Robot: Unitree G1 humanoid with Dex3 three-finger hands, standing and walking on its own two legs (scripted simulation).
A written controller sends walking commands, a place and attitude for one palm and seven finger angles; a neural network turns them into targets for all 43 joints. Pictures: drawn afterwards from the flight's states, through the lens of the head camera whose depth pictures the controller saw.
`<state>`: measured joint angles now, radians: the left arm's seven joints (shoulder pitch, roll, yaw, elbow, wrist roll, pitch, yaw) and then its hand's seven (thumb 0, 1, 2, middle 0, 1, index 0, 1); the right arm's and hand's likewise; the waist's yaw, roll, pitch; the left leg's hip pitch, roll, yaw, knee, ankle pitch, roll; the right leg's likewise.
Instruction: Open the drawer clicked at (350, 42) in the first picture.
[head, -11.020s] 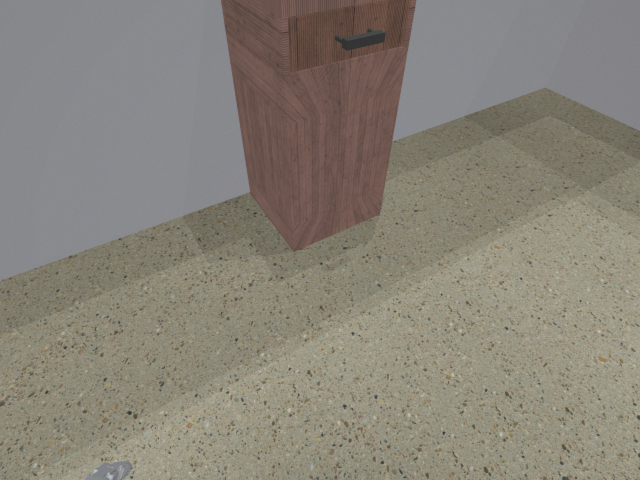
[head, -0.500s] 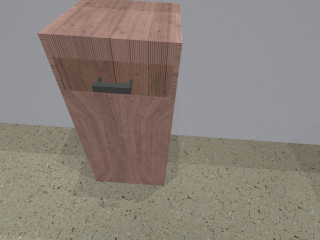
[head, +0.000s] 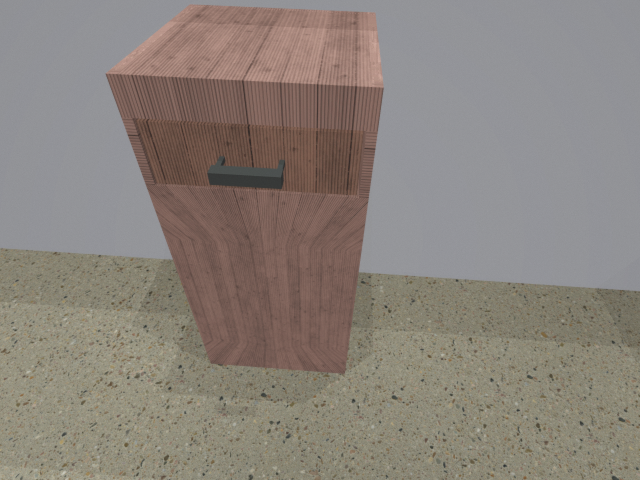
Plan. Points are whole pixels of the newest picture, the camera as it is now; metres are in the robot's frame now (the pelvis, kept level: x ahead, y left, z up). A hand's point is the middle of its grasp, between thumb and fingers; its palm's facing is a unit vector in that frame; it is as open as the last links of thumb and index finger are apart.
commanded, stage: shuffle to correct the standing spot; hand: left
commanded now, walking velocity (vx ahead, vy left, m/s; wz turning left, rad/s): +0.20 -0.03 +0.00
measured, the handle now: (248, 169) +0.62 +0.19 +0.06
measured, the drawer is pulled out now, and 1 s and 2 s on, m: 0.00 0.00 0.00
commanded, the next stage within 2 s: come to a stop and stand still in 0.60 s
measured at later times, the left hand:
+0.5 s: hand out of the picture +0.15 +0.23 -0.17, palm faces -0.02 -0.98 -0.17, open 7.3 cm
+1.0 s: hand (228, 410) +0.27 +0.18 -0.18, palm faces +0.03 -0.98 -0.19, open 7.2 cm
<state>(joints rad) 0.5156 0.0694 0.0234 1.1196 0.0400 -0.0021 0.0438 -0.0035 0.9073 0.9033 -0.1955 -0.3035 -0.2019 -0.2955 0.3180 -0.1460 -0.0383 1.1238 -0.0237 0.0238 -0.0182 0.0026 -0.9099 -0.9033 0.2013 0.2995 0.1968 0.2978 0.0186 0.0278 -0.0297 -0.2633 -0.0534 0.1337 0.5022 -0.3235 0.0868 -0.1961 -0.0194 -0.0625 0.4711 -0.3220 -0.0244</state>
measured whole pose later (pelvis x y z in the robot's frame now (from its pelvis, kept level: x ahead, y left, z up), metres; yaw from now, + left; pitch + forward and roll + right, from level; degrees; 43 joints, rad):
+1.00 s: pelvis +0.16 +0.01 -0.01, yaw +1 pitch -1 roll -2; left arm 0.09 0.12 0.04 0.96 0.03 -0.01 0.05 -0.04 0.93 0.90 -0.20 -0.30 -0.21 -0.30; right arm 0.21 -0.16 -0.07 1.05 -0.02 0.03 -0.03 0.00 -0.91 -0.90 0.20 0.30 0.19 0.30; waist -0.03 0.02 0.11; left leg -0.43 0.05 0.04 0.96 -0.49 -0.04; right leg -0.34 -0.02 -0.16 0.55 -0.20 -0.04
